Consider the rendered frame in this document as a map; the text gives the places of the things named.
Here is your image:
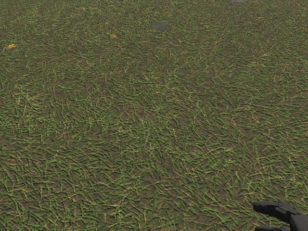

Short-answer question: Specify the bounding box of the right robot hand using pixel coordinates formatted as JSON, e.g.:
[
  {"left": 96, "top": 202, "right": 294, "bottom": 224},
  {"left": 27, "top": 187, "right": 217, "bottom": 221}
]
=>
[{"left": 252, "top": 200, "right": 308, "bottom": 231}]

